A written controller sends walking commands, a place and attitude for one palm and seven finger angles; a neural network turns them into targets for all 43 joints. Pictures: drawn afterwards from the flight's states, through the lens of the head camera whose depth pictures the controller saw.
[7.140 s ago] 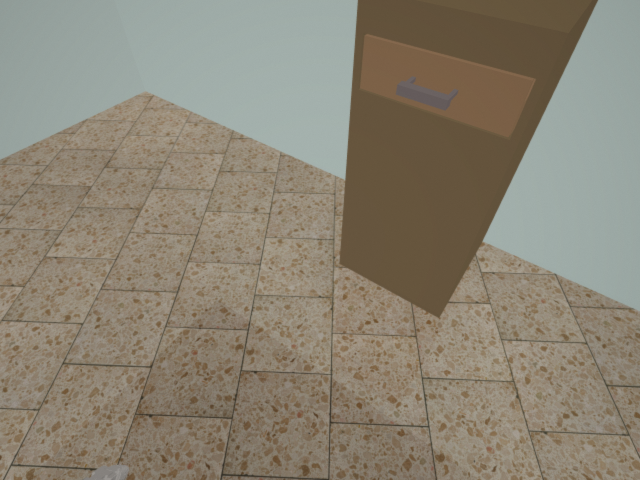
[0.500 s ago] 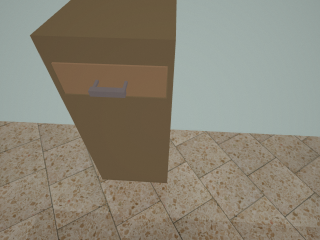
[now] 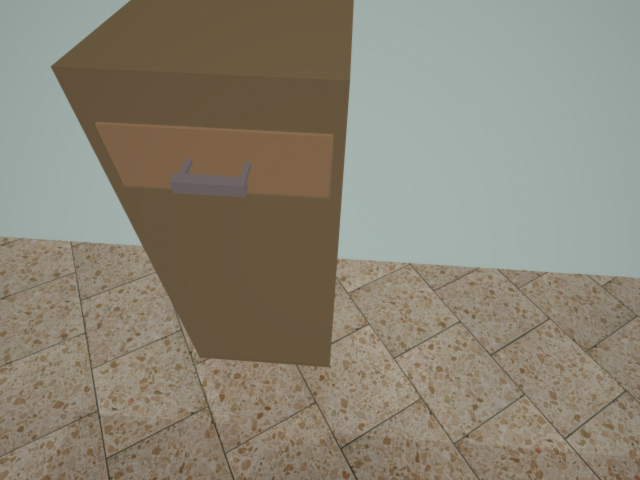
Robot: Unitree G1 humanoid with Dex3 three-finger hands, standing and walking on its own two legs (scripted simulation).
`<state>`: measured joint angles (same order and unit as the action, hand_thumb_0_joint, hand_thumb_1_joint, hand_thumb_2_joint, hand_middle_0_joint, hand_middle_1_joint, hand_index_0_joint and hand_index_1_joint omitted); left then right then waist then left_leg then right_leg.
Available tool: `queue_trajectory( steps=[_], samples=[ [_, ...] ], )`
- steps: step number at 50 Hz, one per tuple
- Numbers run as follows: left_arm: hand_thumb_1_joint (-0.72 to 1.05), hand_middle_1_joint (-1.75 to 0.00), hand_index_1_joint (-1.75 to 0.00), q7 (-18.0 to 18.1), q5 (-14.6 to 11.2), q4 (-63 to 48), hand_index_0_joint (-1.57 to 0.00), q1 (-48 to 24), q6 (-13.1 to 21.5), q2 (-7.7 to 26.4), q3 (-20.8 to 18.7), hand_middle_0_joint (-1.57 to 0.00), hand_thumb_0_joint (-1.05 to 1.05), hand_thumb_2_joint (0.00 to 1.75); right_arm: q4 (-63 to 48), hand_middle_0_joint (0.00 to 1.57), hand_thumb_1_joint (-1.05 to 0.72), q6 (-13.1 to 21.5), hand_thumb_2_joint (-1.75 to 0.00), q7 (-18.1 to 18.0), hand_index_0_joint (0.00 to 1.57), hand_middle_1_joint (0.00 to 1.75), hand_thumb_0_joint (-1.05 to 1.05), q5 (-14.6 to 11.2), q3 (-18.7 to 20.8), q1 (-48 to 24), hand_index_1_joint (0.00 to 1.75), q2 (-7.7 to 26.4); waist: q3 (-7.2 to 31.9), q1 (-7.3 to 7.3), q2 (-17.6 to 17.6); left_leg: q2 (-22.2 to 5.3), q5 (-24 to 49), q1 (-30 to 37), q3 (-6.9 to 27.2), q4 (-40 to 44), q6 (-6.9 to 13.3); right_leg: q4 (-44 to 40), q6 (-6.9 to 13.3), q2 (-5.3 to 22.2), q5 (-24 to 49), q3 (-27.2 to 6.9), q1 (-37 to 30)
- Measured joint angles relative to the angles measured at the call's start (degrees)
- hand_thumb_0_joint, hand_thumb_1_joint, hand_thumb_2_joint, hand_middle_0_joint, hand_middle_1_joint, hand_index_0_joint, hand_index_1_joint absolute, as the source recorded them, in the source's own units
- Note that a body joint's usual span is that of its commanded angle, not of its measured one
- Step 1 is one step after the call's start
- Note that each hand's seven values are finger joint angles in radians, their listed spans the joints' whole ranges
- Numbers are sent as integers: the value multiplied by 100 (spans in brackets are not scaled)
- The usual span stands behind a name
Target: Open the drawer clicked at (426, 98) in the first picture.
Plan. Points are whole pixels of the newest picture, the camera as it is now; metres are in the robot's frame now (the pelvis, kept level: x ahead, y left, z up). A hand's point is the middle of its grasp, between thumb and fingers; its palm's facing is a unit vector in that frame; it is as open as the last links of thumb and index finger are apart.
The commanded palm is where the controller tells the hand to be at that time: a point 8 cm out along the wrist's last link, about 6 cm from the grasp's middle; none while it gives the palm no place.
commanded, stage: look again from close up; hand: left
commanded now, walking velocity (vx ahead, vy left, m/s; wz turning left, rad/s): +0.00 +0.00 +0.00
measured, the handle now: (213, 176) +0.56 +0.22 +0.06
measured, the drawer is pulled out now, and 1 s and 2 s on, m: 0.00 0.00 0.00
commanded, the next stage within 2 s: raise the hand with hooked fingers in 0.30 s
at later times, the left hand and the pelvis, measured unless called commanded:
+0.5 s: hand out of the picture +0.04 +0.19 -0.14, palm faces -0.05 -0.92 -0.38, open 7.3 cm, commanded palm +0.10 +0.22 -0.05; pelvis +0.00 +0.00 +0.00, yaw -1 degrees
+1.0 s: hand (142, 441) +0.16 +0.22 -0.01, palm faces +0.06 -0.09 -0.99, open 9.6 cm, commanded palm +0.15 +0.22 +0.05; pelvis -0.04 -0.02 -0.03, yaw +0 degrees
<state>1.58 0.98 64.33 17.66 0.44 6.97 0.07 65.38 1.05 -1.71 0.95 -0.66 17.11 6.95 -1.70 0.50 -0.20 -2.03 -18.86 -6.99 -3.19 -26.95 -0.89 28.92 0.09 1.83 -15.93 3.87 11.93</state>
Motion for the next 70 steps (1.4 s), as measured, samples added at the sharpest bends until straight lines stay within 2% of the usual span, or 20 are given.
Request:
queue_trajectory(
  steps=[21,22,23,24,26,27,29,31,33,35,38,40,42,44,47,51,56,61,66,70],
  samples=[
    [92,-30,-30,44,4,-12,-20,-19,51,31,-3,-20,1,90,27,20,-91,-29,-90,8,20,30,0,-8,9,7,30,-30,9,10,6,-74,4,-59,43,-72,-44,-99,31,-66,33,63,-44],
    [93,-30,-30,111,171,-891,-20,249,-373,91,175,-20,2,90,-184,20,-92,8,-90,-45,20,30,1,-66,-47,93,30,37,-32,76,-20,-96,-40,-69,-2,-116,-39,-55,29,-89,43,20,1],
    [94,-30,-30,232,356,-1917,-20,584,-604,223,285,-21,3,90,-409,20,-93,251,-90,-144,20,30,2,-128,-42,233,30,103,-37,162,-23,-85,-68,-53,-76,-97,-31,37,31,-81,25,-54,71],
    [95,-30,-30,422,470,-2822,-20,864,-651,366,344,-21,4,89,-612,20,-93,553,-90,-235,20,30,3,-220,18,350,30,160,12,197,-20,-40,-63,-87,-121,-96,-21,159,29,-36,-20,-103,172],
    [94,-31,-31,778,818,-4211,-20,1089,-751,596,439,-21,5,89,-996,20,-94,1052,-90,-332,20,30,3,-346,130,420,30,322,116,152,-101,43,-43,-246,-96,-191,5,341,8,57,-98,-93,343],
    [93,-32,-32,917,1135,-4733,-20,1068,-768,696,485,-21,5,88,-1186,20,-94,1210,-90,-343,20,30,3,-329,157,366,30,429,183,110,-158,70,-47,-383,-73,-283,20,424,0,92,-117,-76,464],
    [90,-33,-33,1193,1997,-5481,-20,852,-714,873,560,-21,5,87,-1605,20,-93,1332,-90,-304,20,30,3,-197,192,142,30,643,366,25,-243,106,-78,-749,-59,-519,45,642,-3,141,-146,-75,816],
    [86,-35,-35,1481,3029,-5906,-20,534,-592,956,578,-21,4,86,-2088,20,-93,1239,-90,-187,20,30,3,-22,262,-154,30,801,558,-11,-285,112,-131,-1103,-103,-764,52,889,9,155,-182,-132,1196],
    [81,-38,-38,1759,4000,-6157,-20,333,-415,920,551,-21,3,84,-2545,20,-92,973,-90,-11,20,30,2,131,332,-512,30,883,701,8,-275,81,-193,-1365,-210,-964,46,1104,27,121,-204,-247,1521],
    [77,-40,-40,1899,4770,-6357,-20,295,-215,838,561,-21,2,83,-2948,20,-92,598,-90,185,20,30,2,202,379,-850,30,902,781,94,-188,43,-240,-1554,-335,-1107,34,1289,38,75,-215,-378,1794],
    [69,-44,-44,1985,5602,-6609,-21,445,70,772,684,-22,1,80,-3417,20,-92,89,-90,385,20,30,1,221,397,-1208,30,902,774,285,8,14,-281,-1747,-415,-1274,12,1523,75,43,-260,-467,2056],
    [64,-47,-47,2070,5999,-6706,-21,614,143,817,763,-22,1,78,-3627,20,-91,-158,-90,455,20,30,1,238,391,-1351,30,886,733,432,121,-1,-306,-1838,-405,-1377,-9,1639,104,33,-300,-461,2152],
    [59,-50,-50,2182,6282,-6703,-22,716,104,912,809,-23,0,76,-3756,20,-91,-314,-90,491,20,30,1,277,380,-1440,30,855,693,568,175,-18,-340,-1923,-350,-1494,-30,1734,131,29,-344,-411,2208],
    [54,-53,-53,2238,6382,-6649,-23,697,26,1041,793,-24,0,74,-3789,20,-91,-406,-90,481,20,30,1,320,352,-1503,30,795,651,653,167,-31,-380,-1991,-255,-1618,-46,1807,150,34,-389,-322,2215],
    [46,-58,-58,2208,6249,-6577,-25,412,-47,1245,672,-25,0,71,-3693,20,-91,-445,-90,402,20,30,1,365,268,-1551,30,657,565,692,81,-38,-425,-2005,-83,-1754,-55,1838,162,51,-439,-156,2110],
    [36,-64,-64,1957,5933,-6553,-26,-131,-175,1383,500,-27,0,67,-3469,20,-91,-458,-90,304,20,30,1,354,81,-1483,30,453,465,622,-94,-38,-398,-1819,60,-1690,-74,1671,152,58,-404,-14,1816],
    [25,-71,-71,1406,5705,-6719,-26,-479,-340,1396,437,-27,0,62,-3246,20,-91,-550,-90,249,20,30,1,273,-101,-1188,30,321,398,503,-260,-14,-216,-1396,28,-1224,-47,1193,112,51,-207,-30,1392],
    [13,-79,-79,988,5632,-6934,-27,-471,-191,1507,403,-28,0,57,-3092,20,-90,-599,-90,222,21,30,1,224,-106,-881,30,414,290,448,-320,21,-27,-1022,-69,-748,7,758,56,52,-10,-113,1065],
    [2,-86,-86,923,5550,-6982,-28,-578,9,1663,290,-29,0,52,-2948,20,-90,-571,-90,165,21,30,1,169,61,-735,30,612,168,457,-355,61,83,-806,-85,-481,50,470,8,75,114,-122,834],
    [-7,-92,-92,898,5466,-6964,-29,-843,5,1750,236,-30,0,48,-2871,20,-91,-538,-90,128,20,30,1,115,187,-757,30,748,134,479,-379,105,153,-679,-71,-319,83,298,-28,111,184,-107,688]
  ],
)
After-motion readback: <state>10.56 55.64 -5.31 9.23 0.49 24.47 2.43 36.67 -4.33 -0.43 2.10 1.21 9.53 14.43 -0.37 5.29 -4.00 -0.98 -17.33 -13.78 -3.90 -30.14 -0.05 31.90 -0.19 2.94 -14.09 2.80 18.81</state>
